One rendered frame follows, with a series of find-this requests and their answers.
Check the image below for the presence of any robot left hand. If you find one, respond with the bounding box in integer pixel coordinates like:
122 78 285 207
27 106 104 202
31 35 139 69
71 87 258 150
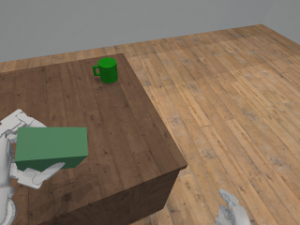
0 109 66 189

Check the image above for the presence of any table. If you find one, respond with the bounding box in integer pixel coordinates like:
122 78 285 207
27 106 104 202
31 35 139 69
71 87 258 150
0 53 188 225

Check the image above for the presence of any sponge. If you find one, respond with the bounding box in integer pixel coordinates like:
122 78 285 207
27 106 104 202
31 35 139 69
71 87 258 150
15 127 88 172

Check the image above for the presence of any left robot forearm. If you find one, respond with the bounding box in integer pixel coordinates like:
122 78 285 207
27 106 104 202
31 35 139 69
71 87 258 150
0 185 18 225

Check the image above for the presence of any robot right hand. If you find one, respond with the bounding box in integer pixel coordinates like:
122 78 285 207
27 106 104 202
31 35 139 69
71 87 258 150
216 188 251 225

